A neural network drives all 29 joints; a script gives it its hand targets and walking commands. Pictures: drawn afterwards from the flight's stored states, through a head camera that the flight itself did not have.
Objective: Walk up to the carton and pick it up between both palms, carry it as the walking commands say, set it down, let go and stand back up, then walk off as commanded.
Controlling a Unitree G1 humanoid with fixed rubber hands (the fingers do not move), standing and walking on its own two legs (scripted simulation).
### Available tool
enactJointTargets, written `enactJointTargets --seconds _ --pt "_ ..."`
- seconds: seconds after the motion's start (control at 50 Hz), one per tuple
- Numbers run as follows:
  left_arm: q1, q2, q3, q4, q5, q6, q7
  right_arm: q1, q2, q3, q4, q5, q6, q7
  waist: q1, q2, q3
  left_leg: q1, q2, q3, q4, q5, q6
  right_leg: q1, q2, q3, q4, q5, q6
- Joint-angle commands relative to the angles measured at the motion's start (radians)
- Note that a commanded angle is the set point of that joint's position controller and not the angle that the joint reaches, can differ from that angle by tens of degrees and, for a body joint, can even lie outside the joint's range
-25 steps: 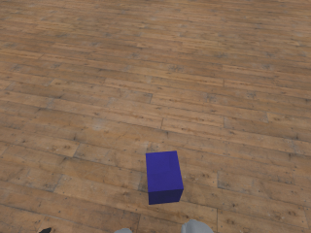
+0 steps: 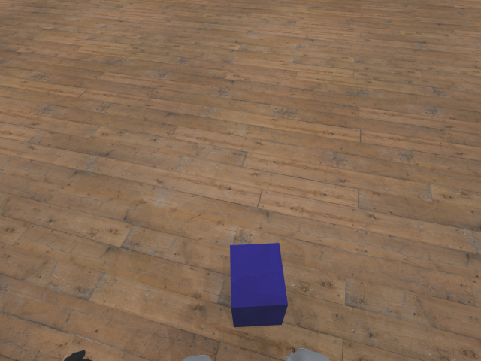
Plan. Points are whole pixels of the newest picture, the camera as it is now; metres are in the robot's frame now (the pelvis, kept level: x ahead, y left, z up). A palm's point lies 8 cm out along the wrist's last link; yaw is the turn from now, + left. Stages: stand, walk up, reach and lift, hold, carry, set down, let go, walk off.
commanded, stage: walk up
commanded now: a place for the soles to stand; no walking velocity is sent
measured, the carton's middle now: (256, 285) +0.47 -0.01 -0.61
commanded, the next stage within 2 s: none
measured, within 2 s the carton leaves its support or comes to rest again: neither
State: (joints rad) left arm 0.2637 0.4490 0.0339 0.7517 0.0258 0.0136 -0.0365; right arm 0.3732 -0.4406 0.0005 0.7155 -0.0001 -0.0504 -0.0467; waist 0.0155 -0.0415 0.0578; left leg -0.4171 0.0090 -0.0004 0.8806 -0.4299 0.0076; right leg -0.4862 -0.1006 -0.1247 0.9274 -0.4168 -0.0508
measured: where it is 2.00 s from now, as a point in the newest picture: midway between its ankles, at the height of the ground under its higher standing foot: outside the picture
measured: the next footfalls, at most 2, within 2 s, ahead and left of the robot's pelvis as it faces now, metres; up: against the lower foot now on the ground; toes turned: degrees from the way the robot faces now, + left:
right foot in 1.16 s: +0.12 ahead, -0.16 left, +0.00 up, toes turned +6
left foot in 1.68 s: +0.12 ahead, +0.08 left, +0.00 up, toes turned +3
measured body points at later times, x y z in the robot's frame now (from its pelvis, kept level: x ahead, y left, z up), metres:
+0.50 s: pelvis +0.00 +0.02 +0.00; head +0.01 +0.03 +0.45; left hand +0.08 +0.35 -0.10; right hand +0.08 -0.31 -0.09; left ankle +0.02 +0.15 -0.69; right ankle +0.05 -0.09 -0.69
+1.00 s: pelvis +0.01 +0.00 +0.00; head +0.02 +0.02 +0.45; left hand +0.10 +0.34 -0.10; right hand +0.07 -0.35 -0.07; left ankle +0.02 +0.15 -0.69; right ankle +0.05 -0.13 -0.65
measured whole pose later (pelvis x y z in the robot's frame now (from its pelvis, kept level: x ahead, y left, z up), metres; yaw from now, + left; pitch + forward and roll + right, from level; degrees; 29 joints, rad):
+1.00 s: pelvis +0.01 +0.00 +0.00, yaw +2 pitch -1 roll +0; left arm 0.25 0.46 0.11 0.75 0.04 0.07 -0.06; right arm 0.43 -0.46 0.00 0.72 0.00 -0.10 -0.11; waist 0.00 -0.05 0.05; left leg -0.42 0.04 -0.07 0.88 -0.44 -0.03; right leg -0.59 -0.09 -0.09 1.15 -0.48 -0.02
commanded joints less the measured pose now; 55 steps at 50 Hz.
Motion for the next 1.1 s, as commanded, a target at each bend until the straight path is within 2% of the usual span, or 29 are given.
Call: enactJointTargets --seconds 0.0,0.04,0.08,0.1,0.16,0.22,0.26,0.3,0.32,0.34,0.4,0.46,0.5,0.54,0.58,0.6,0.64,0.68,0.72,0.76,0.78,0.8,0.82,0.84,0.88,0.94,1.02,1.06,1.08 --pt "-0.162 0.244 0.08 -0.062 -0.016 -0.033 0.02 0.04 -0.209 -0.092 0.029 -0.014 -0.017 -0.003 -0.035 -0.078 -0.07 -0.01 0.003 0.039 -0.043 0.032 0.069 0.052 -0.227 0.223 -0.381 -0.054 -0.111" --pt "-0.136 0.201 0.069 -0.065 -0.022 -0.029 0.021 0.021 -0.229 -0.097 0.018 -0.016 -0.029 -0.003 -0.018 0.022 -0.07 -0.011 0.045 -0.104 -0.146 0.242 0.099 0.044 -0.13 0.12 -0.248 0.003 -0.049" --pt "-0.119 0.175 0.072 -0.058 -0.027 -0.024 0.02 -0.023 -0.271 -0.092 0.012 -0.018 -0.033 -0.006 0.007 0.121 -0.097 -0.072 0.125 -0.326 -0.226 0.224 0.162 0.087 -0.032 0.115 -0.138 -0.017 -0.015" --pt "-0.111 0.18 0.075 -0.046 -0.026 -0.023 0.02 -0.043 -0.274 -0.09 0.009 -0.02 -0.031 -0.008 0.019 0.118 -0.086 -0.112 0.131 -0.345 -0.253 0.166 0.164 0.13 -0.015 0.131 -0.155 -0.05 -0.009" --pt "-0.113 0.224 0.083 -0.031 -0.016 -0.035 0.019 -0.047 -0.229 -0.076 0.02 -0.014 -0.029 -0.009 0.018 -0.008 -0.07 -0.167 0.035 -0.137 -0.116 0.203 0.089 0.193 -0.124 0.236 -0.329 -0.032 -0.063" --pt "-0.13 0.246 0.084 -0.044 -0.019 -0.031 0.021 -0.004 -0.21 -0.082 0.02 -0.005 -0.021 -0.005 -0.012 -0.041 -0.119 -0.063 -0.002 -0.006 -0.028 0.192 0.079 0.148 -0.2 0.211 -0.339 -0.033 -0.111" --pt "-0.166 0.211 0.078 -0.064 -0.023 -0.022 0.02 0.008 -0.238 -0.088 0.027 -0.016 -0.025 -0.005 -0.025 0.044 -0.09 -0.052 0.023 -0.104 -0.139 0.202 0.104 0.094 -0.13 0.134 -0.233 -0.029 -0.066" --pt "-0.151 0.17 0.072 -0.057 -0.026 -0.011 0.017 -0.019 -0.287 -0.096 0.013 -0.022 -0.031 -0.007 -0.009 0.157 -0.071 -0.057 0.131 -0.381 -0.278 0.145 0.166 0.045 -0.018 0.112 -0.088 -0.079 -0.016" --pt "-0.139 0.161 0.068 -0.044 -0.025 -0.008 0.017 -0.053 -0.297 -0.099 -0.001 -0.029 -0.03 -0.01 0.003 0.142 -0.043 -0.08 0.18 -0.479 -0.326 0.093 0.199 0.037 0.02 0.107 -0.067 -0.106 -0.001" --pt "-0.131 0.17 0.072 -0.037 -0.021 -0.011 0.018 -0.07 -0.309 -0.098 -0.008 -0.027 -0.03 -0.011 0.009 0.129 -0.015 -0.119 0.183 -0.484 -0.338 0.067 0.204 0.057 0.023 0.108 -0.099 -0.101 -0.002" --pt "-0.092 0.205 0.087 -0.025 -0.008 -0.031 0.016 -0.093 -0.247 -0.082 -0.009 -0.025 -0.026 -0.01 0.036 0.074 -0.029 -0.221 0.085 -0.289 -0.256 0.09 0.12 0.192 -0.048 0.203 -0.272 -0.083 -0.034" --pt "-0.11 0.248 0.09 -0.03 -0.009 -0.035 0.018 -0.03 -0.209 -0.084 0.009 -0.013 -0.021 -0.002 0.001 -0.045 -0.075 -0.127 -0.011 -0.041 -0.025 0.078 0.073 0.157 -0.216 0.296 -0.43 -0.217 -0.117" --pt "-0.165 0.252 0.086 -0.049 -0.011 -0.031 0.019 0.017 -0.213 -0.088 0.029 -0.012 -0.021 0.001 -0.03 -0.058 -0.08 -0.045 -0.014 -0.006 -0.02 0.008 0.07 0.089 -0.242 0.272 -0.414 -0.168 -0.13" --pt "-0.16 0.214 0.077 -0.053 -0.017 -0.022 0.019 0.018 -0.228 -0.093 0.026 -0.023 -0.026 0.002 -0.032 0.031 -0.05 -0.038 0.011 -0.103 -0.169 0.063 0.091 0.041 -0.143 0.15 -0.285 -0.161 -0.065" --pt "-0.13 0.166 0.073 -0.046 -0.021 -0.009 0.014 -0.037 -0.294 -0.102 0.001 -0.034 -0.033 0.001 -0.003 0.182 -0.02 -0.094 0.138 -0.45 -0.356 -0.053 0.161 0.012 0.002 0.113 -0.087 -0.148 0.0" --pt "-0.12 0.167 0.078 -0.04 -0.018 -0.01 0.015 -0.059 -0.301 -0.102 -0.009 -0.035 -0.031 -0.003 0.006 0.164 -0.001 -0.122 0.185 -0.535 -0.396 -0.083 0.197 0.038 0.025 0.115 -0.07 -0.14 0.009" --pt "-0.092 0.183 0.084 -0.015 -0.015 -0.022 0.015 -0.096 -0.298 -0.095 -0.011 -0.037 -0.031 -0.007 0.03 0.144 -0.009 -0.186 0.158 -0.462 -0.355 -0.018 0.173 0.141 0.019 0.134 -0.136 -0.086 0.002" --pt "-0.084 0.21 0.087 -0.021 -0.005 -0.036 0.016 -0.093 -0.232 -0.076 -0.011 -0.025 -0.03 -0.004 0.038 0.033 -0.028 -0.223 0.071 -0.273 -0.241 0.105 0.103 0.214 -0.062 0.21 -0.304 -0.068 -0.038" --pt "-0.101 0.252 0.09 -0.031 -0.008 -0.04 0.017 -0.046 -0.21 -0.08 0.007 -0.014 -0.027 -0.001 0.0 -0.026 -0.068 -0.151 -0.01 -0.074 -0.061 0.14 0.06 0.173 -0.189 0.297 -0.415 -0.161 -0.092" --pt "-0.142 0.248 0.084 -0.045 -0.013 -0.032 0.019 -0.009 -0.203 -0.085 0.018 -0.012 -0.021 0.001 -0.023 -0.057 -0.07 -0.062 -0.028 -0.018 -0.006 0.04 0.065 0.098 -0.226 0.273 -0.414 -0.123 -0.129" --pt "-0.187 0.246 0.115 -0.146 0.047 0.003 -0.011 0.252 -0.299 -0.128 0.073 -0.015 -0.043 -0.043 -0.085 -0.12 -0.064 0.056 0.042 -0.094 -0.139 -0.089 0.096 -0.032 -0.142 0.182 -0.233 -0.255 -0.11" --pt "-0.2 0.197 0.107 -0.16 0.047 0.029 -0.02 0.294 -0.384 -0.156 0.104 -0.03 -0.057 -0.06 -0.113 0.105 -0.023 0.14 0.159 -0.399 -0.379 -0.201 0.14 -0.205 -0.009 0.1 0.024 -0.258 -0.035" --pt "-0.187 0.165 0.111 -0.181 0.043 0.039 -0.026 0.279 -0.466 -0.185 0.069 -0.042 -0.063 -0.075 -0.095 0.183 -0.004 0.194 0.351 -0.835 -0.516 -0.296 0.242 -0.388 0.038 0.151 0.213 -0.153 0.016" --pt "-0.187 0.228 0.125 -0.173 0.051 0.044 -0.023 0.23 -0.467 -0.186 0.035 -0.031 -0.067 -0.086 -0.07 0.079 0.024 0.171 0.41 -0.899 -0.492 -0.193 0.292 -0.414 -0.023 0.264 0.296 -0.12 0.031" --pt "-0.152 0.221 0.129 -0.145 0.039 0.039 -0.024 0.196 -0.43 -0.17 0.032 -0.027 -0.075 -0.104 -0.04 0.027 0.002 0.17 0.347 -0.757 -0.391 0.028 0.272 -0.384 -0.031 0.263 0.297 -0.1 0.037" --pt "-0.153 0.185 0.142 -0.148 0.041 0.035 -0.037 0.159 -0.378 -0.153 0.03 -0.038 -0.08 -0.104 -0.022 0.103 -0.015 0.107 0.275 -0.558 -0.308 0.269 0.241 -0.296 -0.016 0.218 0.268 -0.094 0.039" --pt "-0.158 0.167 0.158 -0.15 0.02 0.033 -0.04 0.066 -0.385 -0.149 0.012 -0.063 -0.07 -0.087 -0.024 0.292 -0.017 -0.046 0.204 -0.404 -0.293 0.136 0.232 -0.146 0.013 0.127 0.131 -0.091 0.042" --pt "-0.084 0.18 0.171 -0.118 0.015 0.023 -0.034 -0.021 -0.369 -0.138 -0.004 -0.058 -0.062 -0.079 0.026 0.313 -0.028 -0.157 0.173 -0.293 -0.242 0.13 0.2 0.056 0.041 0.078 -0.018 -0.03 0.036" --pt "0.034 0.194 0.182 -0.07 0.008 0.016 -0.027 -0.025 -0.339 -0.127 -0.003 -0.064 -0.052 -0.074 0.084 0.27 -0.081 -0.235 0.133 -0.213 -0.112 0.129 0.157 0.264 0.067 0.08 -0.139 -0.016 0.027"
